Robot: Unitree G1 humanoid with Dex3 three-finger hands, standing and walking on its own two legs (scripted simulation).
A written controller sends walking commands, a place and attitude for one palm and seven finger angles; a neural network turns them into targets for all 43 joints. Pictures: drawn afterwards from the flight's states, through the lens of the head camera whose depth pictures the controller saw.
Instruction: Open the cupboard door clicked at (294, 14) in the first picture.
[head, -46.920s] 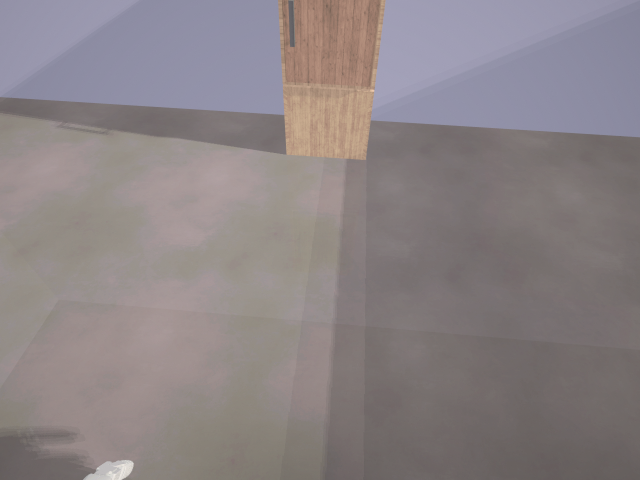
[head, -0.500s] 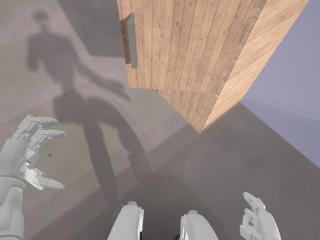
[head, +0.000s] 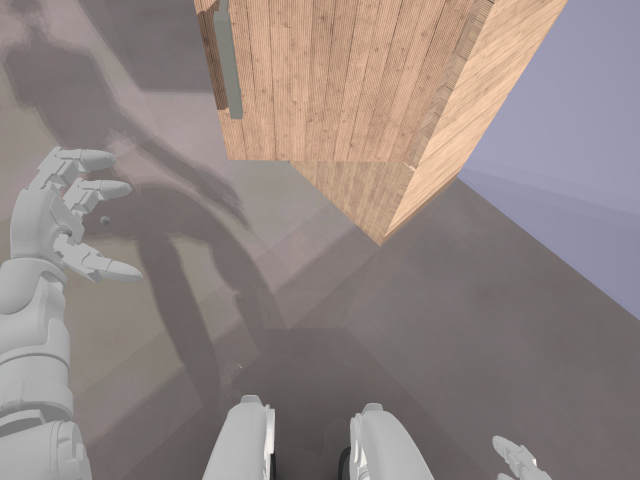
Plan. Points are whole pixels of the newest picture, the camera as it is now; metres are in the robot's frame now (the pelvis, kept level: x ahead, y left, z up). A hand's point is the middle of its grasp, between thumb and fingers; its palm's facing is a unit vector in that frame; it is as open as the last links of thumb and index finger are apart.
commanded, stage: move the hooked fingers beside the handle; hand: left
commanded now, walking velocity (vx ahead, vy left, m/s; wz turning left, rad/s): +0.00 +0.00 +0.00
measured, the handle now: (230, 63) +0.68 +0.16 +0.04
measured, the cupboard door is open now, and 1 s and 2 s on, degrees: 49 49 49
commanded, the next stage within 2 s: none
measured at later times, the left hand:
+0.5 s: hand (151, 150) +0.51 +0.24 +0.04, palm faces +0.04 -1.00 -0.01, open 14.0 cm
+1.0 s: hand (185, 89) +0.61 +0.21 +0.05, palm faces +0.05 -1.00 -0.02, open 14.0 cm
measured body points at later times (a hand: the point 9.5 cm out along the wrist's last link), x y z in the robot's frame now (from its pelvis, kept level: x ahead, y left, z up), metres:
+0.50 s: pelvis -0.01 +0.01 -0.01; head +0.16 +0.04 +0.40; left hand +0.50 +0.29 +0.04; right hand +0.03 -0.26 -0.12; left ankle +0.04 +0.10 -0.62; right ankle +0.02 -0.12 -0.62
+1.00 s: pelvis -0.01 +0.00 -0.03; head +0.22 +0.04 +0.36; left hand +0.60 +0.26 +0.05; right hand -0.06 -0.25 -0.12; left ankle +0.04 +0.10 -0.62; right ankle +0.02 -0.12 -0.62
